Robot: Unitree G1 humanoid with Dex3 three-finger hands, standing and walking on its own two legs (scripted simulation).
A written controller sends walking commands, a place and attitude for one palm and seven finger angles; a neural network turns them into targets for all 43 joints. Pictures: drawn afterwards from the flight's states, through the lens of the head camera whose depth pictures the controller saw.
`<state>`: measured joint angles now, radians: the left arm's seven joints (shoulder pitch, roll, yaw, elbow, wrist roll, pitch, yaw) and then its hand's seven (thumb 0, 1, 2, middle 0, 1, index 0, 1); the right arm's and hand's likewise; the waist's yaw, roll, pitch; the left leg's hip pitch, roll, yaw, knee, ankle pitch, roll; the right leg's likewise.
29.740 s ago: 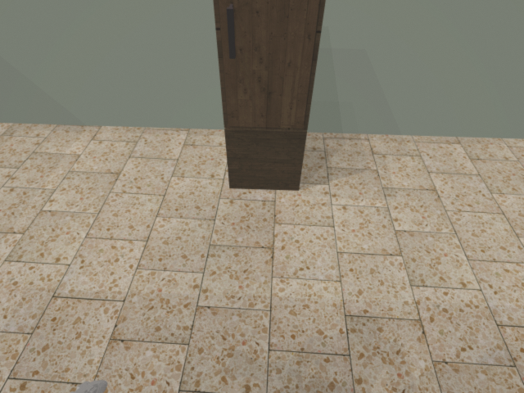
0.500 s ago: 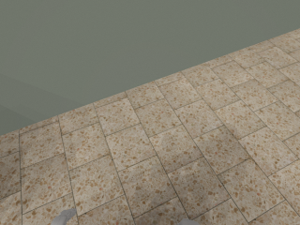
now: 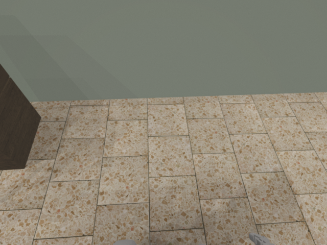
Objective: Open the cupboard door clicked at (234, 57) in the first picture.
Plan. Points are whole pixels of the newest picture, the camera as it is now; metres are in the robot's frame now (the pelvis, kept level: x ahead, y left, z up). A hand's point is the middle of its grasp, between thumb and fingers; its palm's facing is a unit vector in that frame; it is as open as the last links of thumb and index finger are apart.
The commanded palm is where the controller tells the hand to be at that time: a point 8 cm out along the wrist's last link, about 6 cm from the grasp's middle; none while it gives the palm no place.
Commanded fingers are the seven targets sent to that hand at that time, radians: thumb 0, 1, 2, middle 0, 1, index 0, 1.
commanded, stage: turn to face it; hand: left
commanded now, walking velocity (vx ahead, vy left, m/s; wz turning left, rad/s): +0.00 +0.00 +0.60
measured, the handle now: out of the picture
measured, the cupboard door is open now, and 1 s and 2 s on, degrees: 50 50 50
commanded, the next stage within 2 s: take the last steps up to it in 1.52 s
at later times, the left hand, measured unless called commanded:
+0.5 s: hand out of the picture +0.06 +0.16 -0.13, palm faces +0.27 -0.92 -0.29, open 7.4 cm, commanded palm none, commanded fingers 0.00 0.90 0.90 -0.20 -0.30 -0.20 -0.30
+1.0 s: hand out of the picture -0.02 +0.20 -0.15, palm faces +0.59 -0.76 -0.26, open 7.4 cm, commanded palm none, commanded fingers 0.00 0.90 0.90 -0.20 -0.30 -0.20 -0.30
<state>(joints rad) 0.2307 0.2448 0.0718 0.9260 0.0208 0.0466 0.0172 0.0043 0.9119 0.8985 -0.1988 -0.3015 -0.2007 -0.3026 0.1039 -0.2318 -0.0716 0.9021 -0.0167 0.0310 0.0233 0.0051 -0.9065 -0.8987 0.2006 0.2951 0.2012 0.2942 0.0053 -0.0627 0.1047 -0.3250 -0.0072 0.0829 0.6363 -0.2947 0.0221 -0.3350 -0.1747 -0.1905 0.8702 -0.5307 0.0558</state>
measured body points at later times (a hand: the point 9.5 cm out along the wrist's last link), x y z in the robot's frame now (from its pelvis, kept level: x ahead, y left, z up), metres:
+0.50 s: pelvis +0.03 -0.05 +0.02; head +0.08 -0.07 +0.46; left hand +0.05 +0.21 -0.11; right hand +0.15 -0.29 -0.15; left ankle -0.05 +0.07 -0.63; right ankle +0.04 -0.15 -0.72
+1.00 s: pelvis +0.04 -0.02 +0.02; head +0.06 +0.01 +0.46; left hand -0.05 +0.24 -0.13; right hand +0.26 -0.18 -0.11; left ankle -0.02 +0.06 -0.72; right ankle +0.11 -0.16 -0.65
